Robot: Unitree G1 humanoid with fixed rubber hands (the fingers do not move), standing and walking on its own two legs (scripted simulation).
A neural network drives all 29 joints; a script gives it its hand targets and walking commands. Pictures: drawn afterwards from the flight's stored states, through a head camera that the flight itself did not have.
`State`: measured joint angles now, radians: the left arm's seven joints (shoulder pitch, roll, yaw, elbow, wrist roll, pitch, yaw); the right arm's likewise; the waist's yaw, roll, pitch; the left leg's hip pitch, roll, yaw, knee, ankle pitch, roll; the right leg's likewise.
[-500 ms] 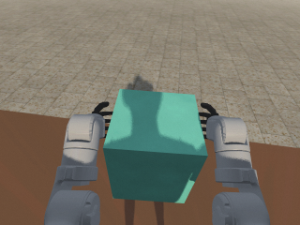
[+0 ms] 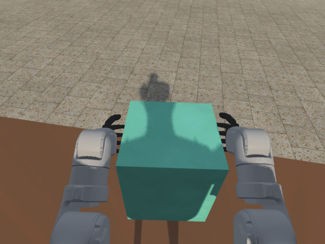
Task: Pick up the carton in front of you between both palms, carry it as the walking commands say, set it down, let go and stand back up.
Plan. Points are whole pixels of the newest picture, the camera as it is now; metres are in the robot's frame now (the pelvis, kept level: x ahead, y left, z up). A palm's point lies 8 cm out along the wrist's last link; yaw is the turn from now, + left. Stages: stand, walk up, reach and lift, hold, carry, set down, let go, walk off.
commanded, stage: carry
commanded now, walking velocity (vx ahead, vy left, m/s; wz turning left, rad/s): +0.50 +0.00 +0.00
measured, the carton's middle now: (168, 162) +0.33 +0.00 +0.03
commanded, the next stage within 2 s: none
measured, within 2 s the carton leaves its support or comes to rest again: neither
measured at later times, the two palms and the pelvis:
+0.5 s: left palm (110, 91) +0.60 +0.21 +0.05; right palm (195, 95) +0.59 -0.09 +0.06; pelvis +0.24 +0.07 -0.03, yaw +0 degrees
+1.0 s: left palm (126, 64) +0.88 +0.20 +0.00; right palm (189, 63) +0.90 -0.10 +0.00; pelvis +0.54 +0.03 -0.09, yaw +1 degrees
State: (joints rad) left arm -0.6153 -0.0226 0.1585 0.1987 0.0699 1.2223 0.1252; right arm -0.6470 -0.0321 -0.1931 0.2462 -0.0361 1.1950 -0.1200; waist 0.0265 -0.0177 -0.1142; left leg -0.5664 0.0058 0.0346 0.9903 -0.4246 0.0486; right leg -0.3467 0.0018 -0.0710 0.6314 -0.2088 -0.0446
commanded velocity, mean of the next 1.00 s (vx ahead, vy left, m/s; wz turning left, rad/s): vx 0.50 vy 0.00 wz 0.00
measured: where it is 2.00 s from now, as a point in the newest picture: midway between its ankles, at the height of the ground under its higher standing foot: (154, 143)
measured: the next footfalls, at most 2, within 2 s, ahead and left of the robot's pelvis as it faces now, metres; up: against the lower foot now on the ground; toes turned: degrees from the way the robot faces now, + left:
left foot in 0.22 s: +0.24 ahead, +0.12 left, -0.03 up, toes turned +3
right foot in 0.74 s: +0.56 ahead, +0.00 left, -0.09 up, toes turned -1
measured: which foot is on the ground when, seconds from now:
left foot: up 0.00-0.20, down 0.22-0.76, up 0.78-1.00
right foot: down 0.00-0.22, up 0.24-0.72, down 0.74-1.00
